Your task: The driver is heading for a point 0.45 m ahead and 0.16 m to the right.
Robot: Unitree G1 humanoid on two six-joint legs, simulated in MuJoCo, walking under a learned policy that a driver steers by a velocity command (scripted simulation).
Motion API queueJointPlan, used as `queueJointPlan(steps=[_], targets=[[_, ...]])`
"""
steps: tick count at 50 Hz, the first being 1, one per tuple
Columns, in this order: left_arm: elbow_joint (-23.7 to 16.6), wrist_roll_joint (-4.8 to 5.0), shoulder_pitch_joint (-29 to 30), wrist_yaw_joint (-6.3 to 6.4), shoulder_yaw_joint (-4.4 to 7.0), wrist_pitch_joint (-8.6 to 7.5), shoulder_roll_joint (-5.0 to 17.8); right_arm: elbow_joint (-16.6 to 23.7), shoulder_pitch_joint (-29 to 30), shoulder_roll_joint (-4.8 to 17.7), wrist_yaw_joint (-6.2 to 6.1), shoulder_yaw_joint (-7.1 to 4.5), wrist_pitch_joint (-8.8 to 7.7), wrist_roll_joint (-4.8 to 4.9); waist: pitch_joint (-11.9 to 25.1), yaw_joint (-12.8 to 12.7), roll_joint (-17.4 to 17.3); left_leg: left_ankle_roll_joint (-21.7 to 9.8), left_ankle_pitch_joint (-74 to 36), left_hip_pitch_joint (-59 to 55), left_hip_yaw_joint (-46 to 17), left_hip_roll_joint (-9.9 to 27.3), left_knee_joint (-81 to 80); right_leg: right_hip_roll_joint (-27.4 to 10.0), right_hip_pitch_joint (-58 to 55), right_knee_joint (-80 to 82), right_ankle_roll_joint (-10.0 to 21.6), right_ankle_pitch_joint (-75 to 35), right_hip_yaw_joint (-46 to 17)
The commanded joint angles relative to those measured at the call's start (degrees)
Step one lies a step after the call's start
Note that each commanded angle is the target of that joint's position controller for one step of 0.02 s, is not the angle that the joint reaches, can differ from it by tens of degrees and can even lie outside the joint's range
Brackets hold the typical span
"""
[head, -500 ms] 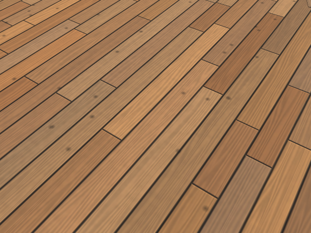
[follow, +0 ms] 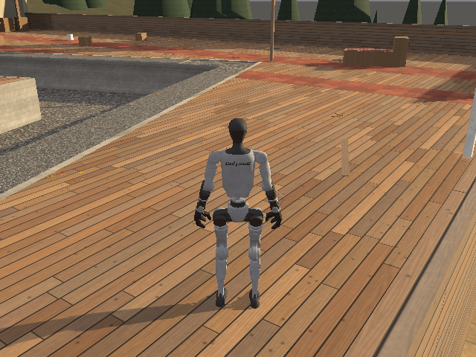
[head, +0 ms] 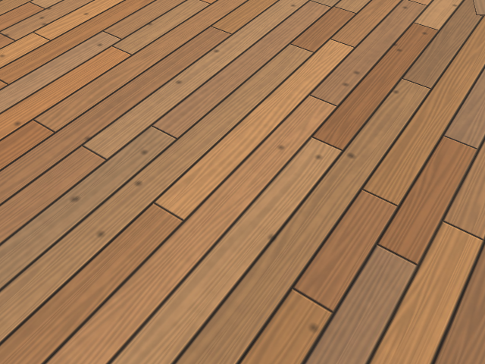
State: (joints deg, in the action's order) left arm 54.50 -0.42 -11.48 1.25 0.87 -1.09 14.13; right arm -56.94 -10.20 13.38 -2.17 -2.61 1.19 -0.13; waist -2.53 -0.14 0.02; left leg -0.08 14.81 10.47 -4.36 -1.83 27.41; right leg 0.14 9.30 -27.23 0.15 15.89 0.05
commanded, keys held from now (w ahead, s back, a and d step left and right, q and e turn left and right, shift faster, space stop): no key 0.58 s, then w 0.32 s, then w+e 0.10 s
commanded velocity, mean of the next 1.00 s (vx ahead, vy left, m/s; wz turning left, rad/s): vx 0.11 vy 0.00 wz -0.01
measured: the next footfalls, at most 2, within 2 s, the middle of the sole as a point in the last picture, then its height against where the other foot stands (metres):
right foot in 1.34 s outside the picture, level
left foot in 1.78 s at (237, 330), level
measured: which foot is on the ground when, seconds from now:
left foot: down 0.00-1.00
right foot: down 0.00-0.86, up 0.88-1.00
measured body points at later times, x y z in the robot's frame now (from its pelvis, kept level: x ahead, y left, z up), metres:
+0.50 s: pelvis +0.00 -0.01 +0.00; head +0.01 -0.01 +0.45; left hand +0.04 +0.24 -0.15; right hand +0.03 -0.27 -0.15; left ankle +0.00 +0.12 -0.74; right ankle -0.01 -0.12 -0.74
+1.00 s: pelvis +0.08 +0.03 +0.00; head +0.09 +0.05 +0.45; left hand +0.15 +0.30 -0.14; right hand +0.04 -0.22 -0.13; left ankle +0.03 +0.12 -0.74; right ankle +0.05 -0.11 -0.66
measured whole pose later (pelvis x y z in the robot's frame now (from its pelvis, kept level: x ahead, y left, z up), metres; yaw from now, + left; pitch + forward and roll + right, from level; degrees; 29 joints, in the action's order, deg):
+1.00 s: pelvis +0.08 +0.03 +0.00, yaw -2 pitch +1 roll +0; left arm 56.2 2.5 -15.5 0.0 2.4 -4.7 15.8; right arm -63.9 -22.2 11.9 0.4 -1.8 -6.4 0.3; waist 1.2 1.5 2.3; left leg -2.5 16.7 6.0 2.9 -1.3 22.1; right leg -0.7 27.1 -62.7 4.3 17.2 -2.7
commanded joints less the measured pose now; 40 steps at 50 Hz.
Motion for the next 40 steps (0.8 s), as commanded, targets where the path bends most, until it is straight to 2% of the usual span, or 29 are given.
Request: queueJointPlan(steps=[1, 14, 29, 30, 31, 32, 33, 34, 35, 36, 37, 38, 39, 40], targets=[[-1.35, 0.03, -0.48, 0.27, 1.1, -0.54, 6.31, 0.69, 0.04, 6.41, -0.23, -1.13, -0.55, 0.03, 1.35, 0.04, 0.08, -1.2, -10.97, -1.37, -2.26, 2.6, -3.87, -2.33, 2.17, 5.11, 0.66, -7.53, -2.35], [2.09, 0.12, -2.77, 0.5, 0.48, -0.43, 5.7, -3.99, -0.67, 5.75, -0.37, -0.47, -0.6, 0.07, 0.56, 0.09, -0.06, -0.71, -9.6, -0.62, -1.28, 2.31, -4.44, -1.87, 2.58, 5.74, 1.12, -6.6, -2.31], [4.28, 0.23, -5.29, 0.5, 0.05, -0.35, 4.49, -6.48, -2.76, 4.73, -0.58, 0.38, -0.74, 0.1, -0.05, 0.09, 0.05, -0.26, -8.54, 0.31, -0.51, 2.22, -4.6, -1.6, 2.98, 6.19, 1.66, -6.18, -2.52], [4.89, 0.21, -6.27, 0.57, -0.04, -0.26, 4.06, -7.04, -3.85, 3.94, -0.62, 0.6, -0.7, 0.1, 1.27, 0.13, 0.46, -0.31, -3.57, -0.12, 0.45, 1.44, -4.39, -1.24, 2.49, 6.89, 1.83, -0.07, -2.35], [5.05, 0.52, -6.52, 0.78, 0.32, -0.05, 4.97, -7.16, -4.13, 3.83, -0.71, 0.6, -0.67, 0.36, 0.43, -0.01, 1.4, -0.6, 4.01, 1.41, 2.09, -0.08, -2.59, -1.08, 3.17, 7.66, 2.63, 9.5, -2.99], [4.79, 0.95, -6.52, 1.02, 0.93, 0.1, 6.78, -6.83, -3.94, 4.11, -0.75, 0.47, -0.84, 0.58, -1.16, -0.27, 3.21, -1.02, 12.17, 4.45, 3.74, -1.55, 0.39, -2.29, 4.4, 8.96, 4.33, 19.59, -5.44], [4.62, 1.27, -7.48, 1.16, 1.36, 0.04, 8.03, -6.0, -2.87, 4.16, -0.63, 0.48, -1.36, 0.57, -3.24, -0.93, 5.16, -1.46, 15.76, 8.78, 4.53, -1.83, 3.83, -5.59, 5.04, 11.78, 6.65, 27.76, -10.34], [4.78, 1.56, -9.44, 1.17, 1.97, -0.29, 9.65, -4.9, -1.44, 3.25, -0.29, 0.73, -2.28, 0.6, -4.48, -1.78, 8.28, -1.63, 14.13, 12.73, 5.67, -1.56, 9.21, -10.93, 4.13, 15.76, 9.67, 33.26, -17.79], [4.82, 1.73, -10.26, 1.16, 2.68, -0.74, 11.23, -4.01, -0.5, 2.55, 0.17, 0.95, -3.29, 0.74, -5.74, -2.07, 10.2, -1.83, 10.76, 14.26, 5.44, 0.6, 15.04, -16.56, 5.12, 19.1, 12.83, 34.3, -25.16], [4.35, 1.5, -9.8, 1.13, 2.86, -1.25, 11.05, -3.59, -0.03, 3.04, 0.64, 0.77, -4.12, 1.04, -6.84, -1.8, 9.36, -2.36, 10.58, 16.37, 4.24, 2.62, 19.02, -19.09, 5.62, 20.53, 14.46, 32.06, -28.25], [3.75, 1.28, -8.87, 0.93, 2.87, -1.72, 10.52, -3.25, -0.05, 3.2, 1.07, 0.63, -4.72, 1.35, -7.17, -1.25, 8.72, -2.97, 12.94, 18.32, 3.42, 3.99, 20.99, -19.84, 4.81, 20.52, 14.63, 29.06, -28.48], [2.95, 1.56, -7.64, 0.68, 2.86, -2.04, 9.98, -2.93, -0.27, 3.19, 1.4, 0.61, -5.26, 1.66, -6.97, -0.59, 7.97, -3.62, 14.52, 18.52, 3.12, 5.02, 18.83, -19.25, 3.82, 19.94, 13.66, 25.54, -26.42], [2.14, 2.1, -5.94, 0.51, 2.9, -2.12, 9.72, -2.95, -0.98, 3.17, 1.63, 0.54, -5.77, 1.87, -6.34, 0.45, 7.16, -4.13, 13.43, 15.26, 3.67, 5.2, 13.12, -17.27, 4.26, 18.89, 11.82, 21.66, -22.35], [1.33, 2.65, -3.75, 0.38, 2.96, -1.98, 9.85, -3.92, -3.24, 2.87, 1.74, 0.37, -6.17, 1.86, -5.08, 2.14, 6.44, -4.28, 8.89, 7.64, 5.95, 3.77, 5.56, -13.83, 7.26, 17.0, 9.93, 17.85, -16.74]])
